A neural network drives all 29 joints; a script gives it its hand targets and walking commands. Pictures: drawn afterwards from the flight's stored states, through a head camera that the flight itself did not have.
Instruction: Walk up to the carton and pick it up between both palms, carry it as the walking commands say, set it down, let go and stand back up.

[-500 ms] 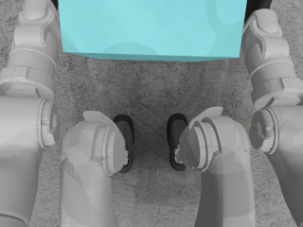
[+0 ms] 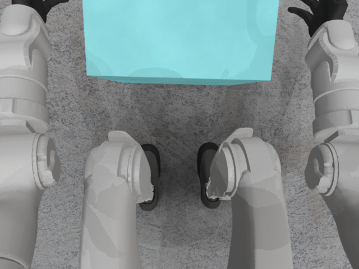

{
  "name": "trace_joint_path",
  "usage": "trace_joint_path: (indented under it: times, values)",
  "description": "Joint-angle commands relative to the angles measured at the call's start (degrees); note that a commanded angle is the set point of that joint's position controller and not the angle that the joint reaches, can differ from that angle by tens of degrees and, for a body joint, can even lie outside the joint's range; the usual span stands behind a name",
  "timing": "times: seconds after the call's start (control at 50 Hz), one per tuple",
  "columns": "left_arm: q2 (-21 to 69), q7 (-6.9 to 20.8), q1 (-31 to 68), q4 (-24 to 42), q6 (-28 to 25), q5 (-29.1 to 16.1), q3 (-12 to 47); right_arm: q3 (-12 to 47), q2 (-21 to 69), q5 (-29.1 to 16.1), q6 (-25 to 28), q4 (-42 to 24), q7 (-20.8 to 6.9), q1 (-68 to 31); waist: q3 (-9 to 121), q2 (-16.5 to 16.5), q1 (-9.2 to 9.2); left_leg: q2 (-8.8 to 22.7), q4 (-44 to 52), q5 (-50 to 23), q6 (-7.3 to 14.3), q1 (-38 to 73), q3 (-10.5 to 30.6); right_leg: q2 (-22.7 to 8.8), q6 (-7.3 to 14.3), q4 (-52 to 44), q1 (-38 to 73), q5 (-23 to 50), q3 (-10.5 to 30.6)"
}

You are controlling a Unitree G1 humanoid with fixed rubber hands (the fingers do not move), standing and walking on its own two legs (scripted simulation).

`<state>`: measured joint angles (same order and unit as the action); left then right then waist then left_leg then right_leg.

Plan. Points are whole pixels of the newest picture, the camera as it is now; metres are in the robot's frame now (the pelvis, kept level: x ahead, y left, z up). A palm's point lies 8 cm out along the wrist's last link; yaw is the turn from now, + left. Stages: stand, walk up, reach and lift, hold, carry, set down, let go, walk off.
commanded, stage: set down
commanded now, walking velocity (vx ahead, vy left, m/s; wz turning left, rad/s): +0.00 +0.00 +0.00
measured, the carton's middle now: (178, 37) +0.51 +0.00 -0.24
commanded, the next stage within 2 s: let go in 1.12 s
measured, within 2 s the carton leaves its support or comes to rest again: neither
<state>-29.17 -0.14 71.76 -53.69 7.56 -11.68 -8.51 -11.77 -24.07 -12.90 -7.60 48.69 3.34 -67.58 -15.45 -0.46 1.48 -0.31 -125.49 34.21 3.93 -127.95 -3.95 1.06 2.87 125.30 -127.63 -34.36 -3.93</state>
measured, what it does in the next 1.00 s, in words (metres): rises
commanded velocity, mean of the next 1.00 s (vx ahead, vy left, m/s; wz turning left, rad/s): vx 0.00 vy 0.00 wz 0.00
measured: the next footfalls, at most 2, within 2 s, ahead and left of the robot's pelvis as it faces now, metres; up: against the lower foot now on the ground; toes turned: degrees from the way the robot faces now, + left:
none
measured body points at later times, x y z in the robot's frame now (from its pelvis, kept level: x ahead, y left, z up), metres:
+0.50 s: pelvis +0.01 +0.00 +0.12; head +0.33 +0.01 +0.43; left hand +0.56 +0.25 +0.02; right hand +0.53 -0.25 +0.02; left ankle +0.10 +0.09 -0.34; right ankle +0.11 -0.10 -0.34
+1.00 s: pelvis +0.04 +0.00 +0.26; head +0.33 +0.01 +0.61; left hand +0.55 +0.25 +0.18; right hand +0.52 -0.25 +0.17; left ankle +0.10 +0.09 -0.34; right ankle +0.10 -0.10 -0.34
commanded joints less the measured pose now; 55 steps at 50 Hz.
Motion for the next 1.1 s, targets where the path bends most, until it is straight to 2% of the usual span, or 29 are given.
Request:
trace_joint_path:
  times: [0.0,0.22,0.44,0.58,0.92,1.08]
  values:
    - [-9.8,0.8,12.6,7.9,0.2,0.7,-2.5,-3.0,-9.9,1.2,-0.1,-7.7,-0.7,-11.1,73.5,2.5,0.69,-0.6,13.2,-19.3,-2.8,38.4,4.5,0.3,-2.2,-13.2,35.0,19.6,3.3]
    - [-9.0,4.0,10.0,7.3,2.3,2.8,-5.4,-5.1,-7.6,3.8,-2.0,-6.5,-3.6,-8.8,71.3,3.3,0.62,-1.2,23.9,-18.5,-3.3,37.9,4.2,0.8,-2.1,-23.8,35.1,18.2,3.1]
    - [-9.8,5.4,7.8,12.0,4.6,3.2,-6.4,-6.6,-7.9,5.2,-4.4,-12.0,-4.6,-7.2,78.7,3.3,0.88,-1.8,34.4,-21.2,-3.6,47.4,3.7,1.4,-2.4,-34.2,45.7,21.1,1.8]
    - [-9.2,6.2,4.9,13.1,4.9,3.8,-6.6,-7.0,-6.9,5.5,-4.9,-12.7,-5.3,-4.3,78.6,3.3,0.69,-2.0,42.0,-23.8,-3.7,52.7,3.8,1.5,-2.7,-41.8,52.0,24.4,2.3]
    - [-5.5,7.2,-1.8,10.2,2.0,6.1,-7.3,-7.2,-4.1,6.7,-1.8,-10.7,-6.7,3.7,73.4,2.9,0.50,-1.6,62.7,-29.2,-4.0,68.3,6.1,0.7,-3.7,-62.1,66.5,31.2,4.5]
    - [-1.4,7.1,-5.7,4.6,-0.3,9.0,-8.1,-7.1,-0.6,8.8,0.5,-4.6,-7.0,7.4,66.8,2.7,0.68,-0.7,68.7,-32.6,-4.5,71.4,7.5,0.2,-3.9,-68.6,66.3,34.0,4.3]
